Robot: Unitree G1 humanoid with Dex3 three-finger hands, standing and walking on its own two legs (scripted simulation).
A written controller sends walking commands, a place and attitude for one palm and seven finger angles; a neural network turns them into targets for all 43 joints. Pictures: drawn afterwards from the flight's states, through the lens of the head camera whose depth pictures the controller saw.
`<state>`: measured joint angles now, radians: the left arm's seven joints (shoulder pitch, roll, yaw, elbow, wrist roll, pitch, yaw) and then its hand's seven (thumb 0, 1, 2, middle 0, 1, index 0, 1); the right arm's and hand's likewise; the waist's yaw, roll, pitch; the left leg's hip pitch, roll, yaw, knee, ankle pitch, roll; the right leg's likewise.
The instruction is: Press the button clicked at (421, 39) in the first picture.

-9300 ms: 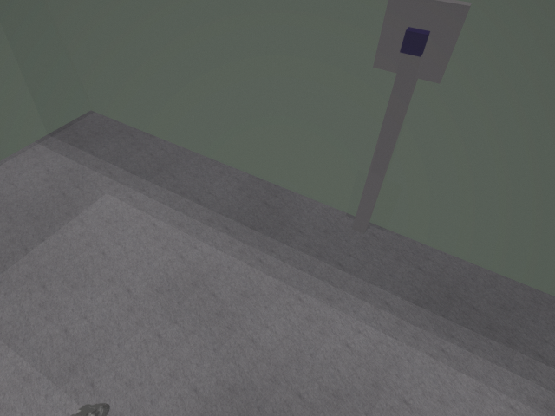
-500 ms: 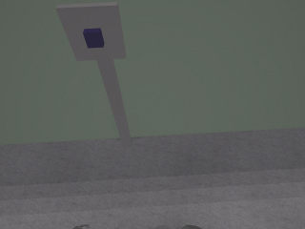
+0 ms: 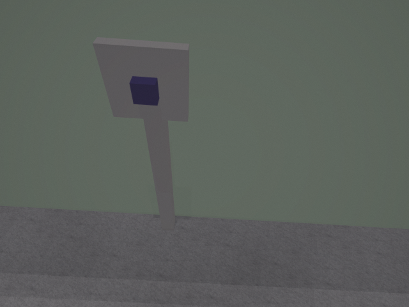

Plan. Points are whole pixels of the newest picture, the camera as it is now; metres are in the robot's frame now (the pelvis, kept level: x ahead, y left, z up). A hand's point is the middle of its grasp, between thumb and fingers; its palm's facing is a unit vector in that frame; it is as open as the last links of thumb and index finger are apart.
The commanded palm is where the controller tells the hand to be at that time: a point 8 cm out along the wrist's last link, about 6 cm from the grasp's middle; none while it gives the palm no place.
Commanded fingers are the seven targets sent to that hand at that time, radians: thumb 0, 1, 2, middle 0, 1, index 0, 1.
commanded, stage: come to a stop and stand still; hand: left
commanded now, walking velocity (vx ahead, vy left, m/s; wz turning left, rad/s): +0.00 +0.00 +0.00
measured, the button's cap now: (145, 90) +0.55 +0.20 +0.12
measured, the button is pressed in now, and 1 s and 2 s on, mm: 0 0 0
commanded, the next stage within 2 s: look again from close up in 0.92 s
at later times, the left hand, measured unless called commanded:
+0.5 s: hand out of the picture +0.12 +0.14 -0.15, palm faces +0.07 -0.96 -0.27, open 7.3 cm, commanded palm none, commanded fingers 0.00 0.90 0.90 -0.20 -0.30 -0.20 -0.30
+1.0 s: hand out of the picture -0.01 +0.17 -0.16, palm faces +0.04 -0.98 -0.19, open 7.4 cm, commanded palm none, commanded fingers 0.00 0.90 0.90 -0.20 -0.30 -0.20 -0.30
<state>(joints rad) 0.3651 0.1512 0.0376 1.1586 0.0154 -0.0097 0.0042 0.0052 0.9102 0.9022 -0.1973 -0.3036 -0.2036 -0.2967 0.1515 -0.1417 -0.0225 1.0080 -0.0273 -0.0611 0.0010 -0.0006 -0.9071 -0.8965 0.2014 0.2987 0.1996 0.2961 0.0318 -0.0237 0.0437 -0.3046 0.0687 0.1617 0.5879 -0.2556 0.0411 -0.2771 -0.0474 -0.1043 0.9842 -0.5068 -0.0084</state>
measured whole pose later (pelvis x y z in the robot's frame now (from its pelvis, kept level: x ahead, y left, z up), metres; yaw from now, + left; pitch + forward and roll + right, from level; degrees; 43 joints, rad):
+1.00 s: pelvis +0.01 -0.01 +0.01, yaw +1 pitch +0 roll +1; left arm 0.30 0.18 0.04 1.13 0.01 0.03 0.01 0.01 0.91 0.90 -0.19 -0.30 -0.20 -0.30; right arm 0.34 -0.10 -0.01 1.12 -0.02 -0.01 -0.04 0.00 -0.90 -0.90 0.21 0.30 0.20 0.30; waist -0.02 -0.02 0.01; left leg -0.13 0.01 0.05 0.38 -0.26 0.00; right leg -0.25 -0.03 -0.05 0.58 -0.32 0.03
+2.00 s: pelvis +0.00 +0.00 +0.00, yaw +0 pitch -3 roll +0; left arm 0.44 0.14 0.02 1.11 0.02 0.01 0.02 0.00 0.91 0.90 -0.20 -0.30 -0.20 -0.30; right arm 0.40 -0.15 -0.01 1.15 -0.02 0.01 -0.01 0.00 -0.90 -0.90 0.20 0.30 0.20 0.30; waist 0.00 0.00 -0.01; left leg -0.16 0.01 0.05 0.55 -0.35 0.02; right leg -0.21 -0.03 -0.04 0.56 -0.30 -0.01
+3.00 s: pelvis +0.05 +0.01 +0.01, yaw +1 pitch -2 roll -1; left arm 0.22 0.17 0.06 0.98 0.02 0.06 0.02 0.00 0.92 0.90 -0.20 -0.30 -0.21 -0.30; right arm 0.27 -0.13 -0.03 1.03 -0.03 0.01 -0.02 0.00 -0.91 -0.90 0.20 0.30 0.20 0.30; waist -0.01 -0.04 0.01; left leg -0.23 0.00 0.07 0.54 -0.27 0.05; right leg -0.44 -0.02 -0.01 0.86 -0.33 0.01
